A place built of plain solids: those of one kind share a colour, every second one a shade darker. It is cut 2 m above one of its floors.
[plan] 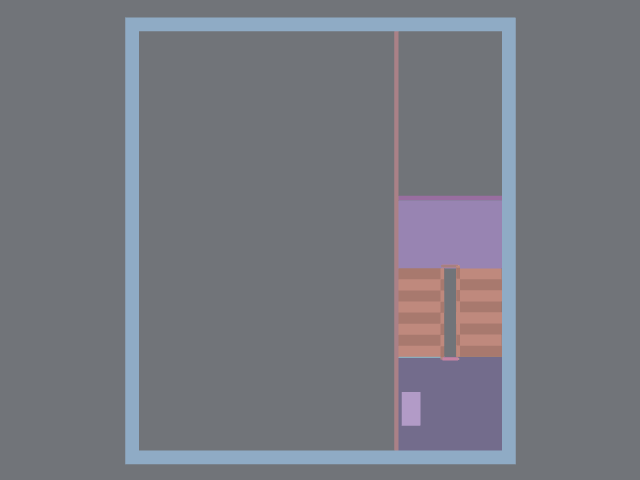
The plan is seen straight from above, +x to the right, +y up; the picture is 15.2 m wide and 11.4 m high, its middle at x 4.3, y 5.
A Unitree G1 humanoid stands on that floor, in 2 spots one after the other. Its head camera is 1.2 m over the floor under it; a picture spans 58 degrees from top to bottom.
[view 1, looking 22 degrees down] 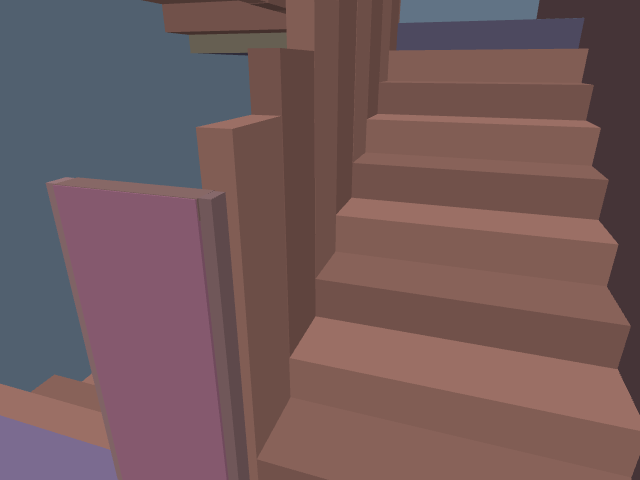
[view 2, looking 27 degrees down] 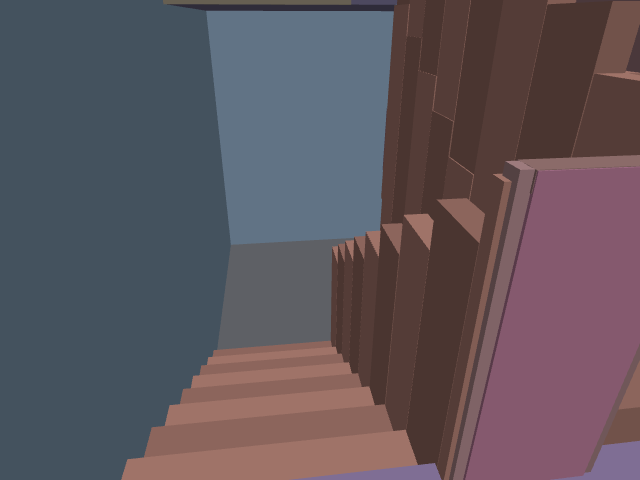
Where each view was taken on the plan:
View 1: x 6.71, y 5.14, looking -72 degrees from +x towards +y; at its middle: piece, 1.58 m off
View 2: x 8.08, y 5.14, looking -97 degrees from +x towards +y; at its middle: ground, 5.81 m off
